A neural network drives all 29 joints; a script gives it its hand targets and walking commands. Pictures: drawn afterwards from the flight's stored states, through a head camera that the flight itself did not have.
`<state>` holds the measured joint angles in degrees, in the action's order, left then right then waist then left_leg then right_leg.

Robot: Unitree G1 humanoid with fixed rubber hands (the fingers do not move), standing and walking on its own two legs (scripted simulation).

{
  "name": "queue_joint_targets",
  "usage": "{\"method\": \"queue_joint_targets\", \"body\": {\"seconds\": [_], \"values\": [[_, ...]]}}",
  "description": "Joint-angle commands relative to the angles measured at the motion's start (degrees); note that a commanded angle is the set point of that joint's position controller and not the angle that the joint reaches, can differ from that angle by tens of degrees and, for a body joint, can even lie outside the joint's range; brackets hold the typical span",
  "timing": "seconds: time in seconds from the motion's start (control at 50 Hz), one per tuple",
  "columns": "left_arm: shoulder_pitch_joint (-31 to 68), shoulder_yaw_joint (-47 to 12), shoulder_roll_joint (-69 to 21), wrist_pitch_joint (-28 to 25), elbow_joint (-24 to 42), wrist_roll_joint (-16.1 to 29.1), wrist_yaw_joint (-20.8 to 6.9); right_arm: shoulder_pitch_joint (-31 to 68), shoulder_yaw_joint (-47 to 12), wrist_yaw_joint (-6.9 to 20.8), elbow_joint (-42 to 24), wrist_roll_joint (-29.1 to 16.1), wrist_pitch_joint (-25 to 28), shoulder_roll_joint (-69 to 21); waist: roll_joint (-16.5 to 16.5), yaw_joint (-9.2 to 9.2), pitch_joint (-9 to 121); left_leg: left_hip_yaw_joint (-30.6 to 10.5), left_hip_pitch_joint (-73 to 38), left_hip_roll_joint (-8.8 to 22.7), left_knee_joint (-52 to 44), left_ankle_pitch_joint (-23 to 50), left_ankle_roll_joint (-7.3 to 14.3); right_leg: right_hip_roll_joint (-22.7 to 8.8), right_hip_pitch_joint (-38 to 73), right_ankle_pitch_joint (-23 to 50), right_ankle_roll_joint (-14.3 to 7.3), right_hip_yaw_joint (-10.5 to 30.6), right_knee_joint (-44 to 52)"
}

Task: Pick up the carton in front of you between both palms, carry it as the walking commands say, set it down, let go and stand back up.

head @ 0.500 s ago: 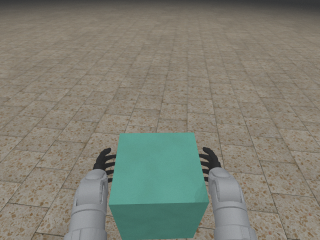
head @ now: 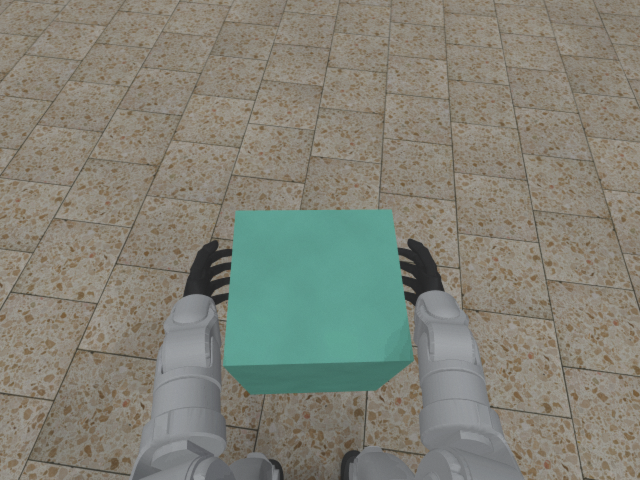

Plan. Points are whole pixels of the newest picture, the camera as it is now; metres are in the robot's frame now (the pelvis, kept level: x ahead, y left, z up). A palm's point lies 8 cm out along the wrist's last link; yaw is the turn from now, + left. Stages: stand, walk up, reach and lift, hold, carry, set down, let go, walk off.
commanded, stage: set down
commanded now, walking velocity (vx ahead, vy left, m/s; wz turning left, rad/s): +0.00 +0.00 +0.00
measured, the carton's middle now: (314, 311) +0.35 +0.01 -0.10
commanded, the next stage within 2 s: none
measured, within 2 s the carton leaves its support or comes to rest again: rests again in 1.92 s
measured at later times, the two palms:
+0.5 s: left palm (226, 309) +0.39 +0.16 -0.19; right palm (395, 302) +0.41 -0.14 -0.19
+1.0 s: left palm (242, 318) +0.43 +0.16 -0.35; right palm (377, 308) +0.46 -0.14 -0.36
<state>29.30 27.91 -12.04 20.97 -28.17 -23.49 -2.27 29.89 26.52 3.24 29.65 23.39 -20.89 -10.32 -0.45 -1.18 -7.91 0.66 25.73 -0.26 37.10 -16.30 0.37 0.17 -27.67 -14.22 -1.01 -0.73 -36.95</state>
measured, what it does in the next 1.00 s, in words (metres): lowers itself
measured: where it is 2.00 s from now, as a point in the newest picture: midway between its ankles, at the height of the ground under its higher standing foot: outside the picture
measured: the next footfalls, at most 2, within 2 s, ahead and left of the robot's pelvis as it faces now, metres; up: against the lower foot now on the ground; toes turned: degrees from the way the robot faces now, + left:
none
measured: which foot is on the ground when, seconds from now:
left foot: down 0.00-1.00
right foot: down 0.00-1.00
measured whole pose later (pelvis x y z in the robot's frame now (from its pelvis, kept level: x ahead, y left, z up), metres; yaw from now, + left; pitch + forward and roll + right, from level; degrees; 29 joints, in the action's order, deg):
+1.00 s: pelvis -0.06 -0.01 -0.25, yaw +2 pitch +48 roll +2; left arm 60.0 29.9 -1.9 18.2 -33.4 -11.0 3.7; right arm 64.1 22.8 -1.7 39.0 12.8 -19.1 2.8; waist 0.0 -1.4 5.3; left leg 0.1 116.0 -1.3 98.6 -30.4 -1.3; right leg 0.9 -118.6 -27.2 -1.1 0.5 -98.0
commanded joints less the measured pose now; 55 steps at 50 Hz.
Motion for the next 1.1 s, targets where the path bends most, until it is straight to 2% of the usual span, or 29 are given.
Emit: {"method": "queue_joint_targets", "body": {"seconds": [0.0, 0.08, 0.14, 0.16, 0.2, 0.26, 0.32, 0.4, 0.54, 0.76, 1.08], "values": [[23.4, -24.3, -38.1, -7.9, -4.1, 8.4, -7.8, 23.1, -23.8, 7.6, 4.4, -7.9, 7.9, -38.0, 0.5, -0.08, 28.4, -3.6, 3.1, -6.5, 1.6, 17.0, -0.1, 6.2, 6.8, 18.8, 0.2, 4.9, -3.3], [27.8, -32.2, -41.9, -13.8, -3.2, 12.1, -7.7, 27.7, -32.3, 7.2, 3.6, -11.4, 13.8, -41.5, 1.0, -0.07, 45.5, -3.6, 9.5, -7.1, 9.8, 23.3, -1.0, 6.4, 3.0, 26.6, 0.1, 5.5, -11.6], [31.0, -37.4, -42.9, -15.4, 0.0, 15.1, -7.0, 31.5, -37.4, 6.7, 0.2, -13.8, 15.5, -42.4, 1.5, -0.28, 60.0, -3.6, 13.8, -7.3, 15.4, 27.3, -1.6, 6.7, 1.0, 31.6, 0.7, 5.5, -17.7], [31.9, -38.5, -42.8, -15.3, 0.8, 15.8, -6.8, 32.3, -38.5, 6.5, -0.6, -14.3, 15.3, -42.3, 1.4, -0.25, 62.9, -3.5, 15.1, -7.3, 16.8, 27.9, -1.9, 6.9, -0.7, 31.7, 1.0, 5.1, -19.2], [33.4, -39.4, -43.2, -14.3, 1.3, 16.6, -6.5, 34.3, -39.8, 6.6, -1.2, -15.1, 14.4, -42.3, 1.9, -0.29, 66.4, -3.3, 17.1, -7.7, 19.2, 25.3, -1.9, 7.4, -5.9, 27.4, 1.4, 4.4, -21.3], [36.3, -38.1, -44.3, -11.7, -0.2, 16.3, -7.0, 36.3, -37.8, 7.5, 1.1, -14.5, 11.8, -42.8, 1.5, 0.11, 63.5, -2.7, 23.7, -8.1, 21.6, 16.2, -2.1, 7.9, -14.9, 16.7, 1.4, 3.3, -23.2], [40.5, -34.8, -46.3, -8.0, -3.1, 15.2, -8.6, 39.9, -34.6, 9.2, 4.2, -13.3, 8.2, -44.6, 1.4, 0.01, 58.3, -1.8, 30.9, -8.3, 23.4, 5.6, -1.8, 8.2, -22.3, 5.8, 0.9, 2.5, -24.9], [45.5, -30.7, -47.2, -4.4, -6.4, 13.9, -10.6, 44.6, -30.4, 11.1, 8.0, -11.9, 4.4, -45.8, 1.5, -0.16, 56.5, -0.9, 38.1, -8.5, 26.7, -0.1, -1.4, 8.4, -28.6, 0.3, 0.6, 1.8, -27.8], [52.9, -28.3, -46.1, -3.7, -7.9, 14.5, -11.2, 51.7, -28.3, 11.4, 10.3, -12.3, 3.6, -45.0, 2.0, -0.35, 63.1, 0.2, 47.3, -9.2, 34.7, 1.3, -1.7, 8.6, -36.8, 2.2, 0.9, 1.1, -35.7], [61.8, -31.1, -43.9, -3.3, -6.4, 18.8, -9.8, 60.5, -31.9, 9.2, 9.2, -16.5, 3.1, -43.5, 3.2, -0.66, 75.2, 2.1, 57.5, -10.0, 46.4, 2.9, -2.4, 9.2, -42.7, 5.6, 1.9, 0.3, -47.1], [72.3, -29.1, -36.7, -4.4, -7.7, 21.3, -8.2, 70.3, -31.1, 7.3, 12.5, -19.0, 3.9, -36.7, 3.9, -1.13, 73.6, 3.6, 69.8, -9.1, 59.1, 1.8, -2.5, 8.5, -52.4, 5.1, 2.1, -0.2, -59.9]]}}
